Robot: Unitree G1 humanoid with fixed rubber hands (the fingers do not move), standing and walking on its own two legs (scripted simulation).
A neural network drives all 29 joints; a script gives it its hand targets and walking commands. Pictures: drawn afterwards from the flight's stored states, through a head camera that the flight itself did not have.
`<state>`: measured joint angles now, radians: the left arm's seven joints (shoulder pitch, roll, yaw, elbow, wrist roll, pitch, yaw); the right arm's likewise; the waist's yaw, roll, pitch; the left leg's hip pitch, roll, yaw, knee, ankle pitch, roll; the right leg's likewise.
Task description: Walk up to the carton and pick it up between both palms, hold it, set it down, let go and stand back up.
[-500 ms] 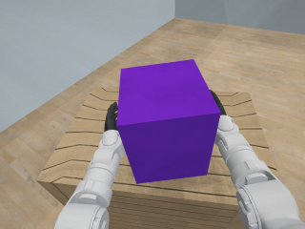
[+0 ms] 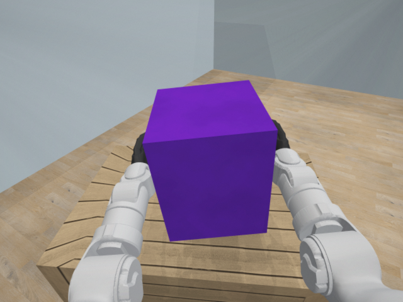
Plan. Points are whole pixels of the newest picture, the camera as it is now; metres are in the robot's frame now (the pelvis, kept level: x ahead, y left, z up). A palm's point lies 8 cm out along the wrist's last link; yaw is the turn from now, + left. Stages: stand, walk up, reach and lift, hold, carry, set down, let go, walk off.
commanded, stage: reach and lift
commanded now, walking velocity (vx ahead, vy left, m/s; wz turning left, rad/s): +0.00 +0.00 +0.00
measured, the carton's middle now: (210, 158) +0.38 +0.03 +0.16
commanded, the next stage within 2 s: hold in 1.20 s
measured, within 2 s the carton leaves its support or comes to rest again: neither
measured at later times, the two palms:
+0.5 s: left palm (137, 159) +0.34 +0.18 +0.17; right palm (283, 149) +0.37 -0.11 +0.20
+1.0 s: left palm (138, 154) +0.35 +0.18 +0.18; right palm (284, 146) +0.38 -0.12 +0.20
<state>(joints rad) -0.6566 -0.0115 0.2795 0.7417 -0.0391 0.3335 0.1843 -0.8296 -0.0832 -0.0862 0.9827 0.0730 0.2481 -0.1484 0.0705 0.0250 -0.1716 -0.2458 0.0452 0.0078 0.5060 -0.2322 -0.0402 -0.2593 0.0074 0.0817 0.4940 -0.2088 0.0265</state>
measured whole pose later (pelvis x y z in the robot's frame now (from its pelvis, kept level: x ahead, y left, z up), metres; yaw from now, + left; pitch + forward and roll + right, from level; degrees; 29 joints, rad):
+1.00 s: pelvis +0.00 +0.01 +0.00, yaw +0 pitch -4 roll -1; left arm -0.71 0.02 0.25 0.65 0.02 0.54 0.17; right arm -0.85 -0.09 -0.08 0.92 0.10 0.37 -0.16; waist 0.03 0.00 -0.17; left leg -0.21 0.05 0.01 0.51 -0.23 -0.04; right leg -0.21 0.01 0.08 0.46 -0.19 0.03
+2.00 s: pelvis -0.02 +0.01 +0.00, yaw +0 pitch -5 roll -1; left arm -0.74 0.03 0.24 0.55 0.02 0.66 0.17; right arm -0.89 -0.13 -0.04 0.82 0.17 0.51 -0.19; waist -0.01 0.00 -0.17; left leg -0.21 0.05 0.01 0.51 -0.21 -0.04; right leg -0.21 0.01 0.08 0.46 -0.17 0.03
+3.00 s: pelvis -0.02 +0.01 +0.00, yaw +0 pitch -5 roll -1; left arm -0.76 0.03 0.25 0.53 0.02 0.69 0.16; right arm -0.90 -0.12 -0.06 0.79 0.18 0.53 -0.20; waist -0.01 0.00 -0.17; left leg -0.22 0.05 0.00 0.51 -0.21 -0.04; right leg -0.22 0.01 0.08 0.46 -0.17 0.04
